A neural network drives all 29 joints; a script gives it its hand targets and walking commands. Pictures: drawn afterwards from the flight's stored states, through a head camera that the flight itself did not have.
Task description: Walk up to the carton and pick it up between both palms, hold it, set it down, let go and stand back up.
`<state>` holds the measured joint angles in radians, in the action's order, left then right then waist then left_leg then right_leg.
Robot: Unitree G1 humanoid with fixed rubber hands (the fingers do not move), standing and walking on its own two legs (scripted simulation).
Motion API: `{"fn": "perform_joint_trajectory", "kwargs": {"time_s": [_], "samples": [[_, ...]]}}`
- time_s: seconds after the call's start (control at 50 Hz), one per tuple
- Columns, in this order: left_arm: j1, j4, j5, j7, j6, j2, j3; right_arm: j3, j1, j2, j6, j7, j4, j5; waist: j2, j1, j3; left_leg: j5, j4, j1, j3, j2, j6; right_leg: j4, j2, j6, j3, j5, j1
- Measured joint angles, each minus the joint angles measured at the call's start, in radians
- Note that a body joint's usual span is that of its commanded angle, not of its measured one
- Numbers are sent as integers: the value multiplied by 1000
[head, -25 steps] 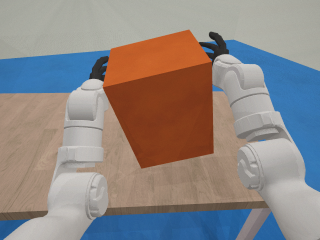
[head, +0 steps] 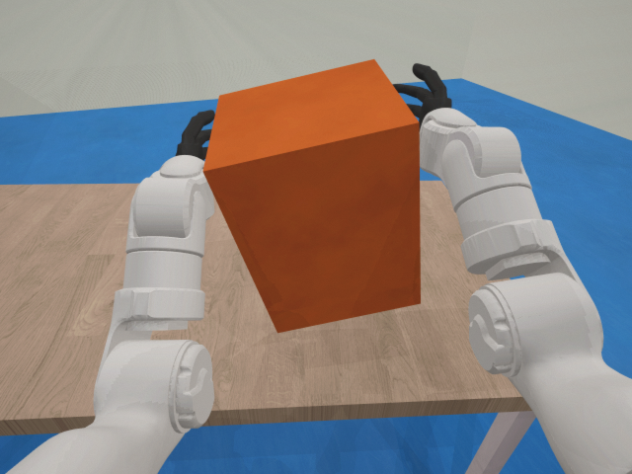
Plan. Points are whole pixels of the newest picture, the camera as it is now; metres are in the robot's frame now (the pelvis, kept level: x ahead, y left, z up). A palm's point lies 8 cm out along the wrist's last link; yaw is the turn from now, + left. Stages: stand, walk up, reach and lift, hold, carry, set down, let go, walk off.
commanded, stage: hold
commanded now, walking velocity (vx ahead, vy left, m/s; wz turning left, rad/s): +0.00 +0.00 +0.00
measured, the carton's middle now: (323, 203) +0.37 +0.00 +0.23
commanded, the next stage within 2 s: none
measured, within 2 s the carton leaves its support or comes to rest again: neither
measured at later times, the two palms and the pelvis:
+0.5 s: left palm (193, 171) +0.36 +0.15 +0.28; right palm (432, 128) +0.38 -0.13 +0.32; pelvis +0.00 +0.00 +0.00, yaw +0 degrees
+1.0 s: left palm (193, 170) +0.36 +0.15 +0.28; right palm (433, 128) +0.38 -0.13 +0.32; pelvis +0.00 +0.00 +0.00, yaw +0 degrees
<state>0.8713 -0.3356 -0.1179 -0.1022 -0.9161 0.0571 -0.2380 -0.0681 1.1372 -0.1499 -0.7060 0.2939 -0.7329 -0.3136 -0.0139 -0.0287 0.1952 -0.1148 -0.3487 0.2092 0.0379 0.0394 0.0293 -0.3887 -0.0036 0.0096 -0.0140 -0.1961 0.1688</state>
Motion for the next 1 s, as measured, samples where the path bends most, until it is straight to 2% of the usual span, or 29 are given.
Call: {"fn": "perform_joint_trajectory", "kwargs": {"time_s": [1.0], "samples": [[4, -9, 0, -1, 10, 0, 0, 0, 0, -2, 4, 0, -5, 0, 0, 0, 0, 0, 0, 0, 0, 0, 0, 0, 0, 0, 0, 0, 0]]}}
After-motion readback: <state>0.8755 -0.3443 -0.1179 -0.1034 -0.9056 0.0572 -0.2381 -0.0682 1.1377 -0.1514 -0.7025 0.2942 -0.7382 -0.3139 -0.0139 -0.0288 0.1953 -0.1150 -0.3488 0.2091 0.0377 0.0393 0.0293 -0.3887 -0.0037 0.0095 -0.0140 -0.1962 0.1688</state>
